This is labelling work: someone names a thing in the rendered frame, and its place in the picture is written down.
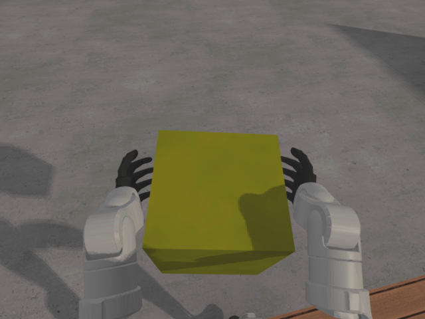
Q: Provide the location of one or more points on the carton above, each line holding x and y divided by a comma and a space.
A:
217, 204

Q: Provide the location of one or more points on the robot left hand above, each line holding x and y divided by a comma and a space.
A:
127, 177

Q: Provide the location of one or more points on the robot right hand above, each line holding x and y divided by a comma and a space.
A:
304, 172

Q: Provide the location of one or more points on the left robot forearm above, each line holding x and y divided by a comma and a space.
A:
109, 253

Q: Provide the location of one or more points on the right robot forearm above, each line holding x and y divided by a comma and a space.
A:
335, 284

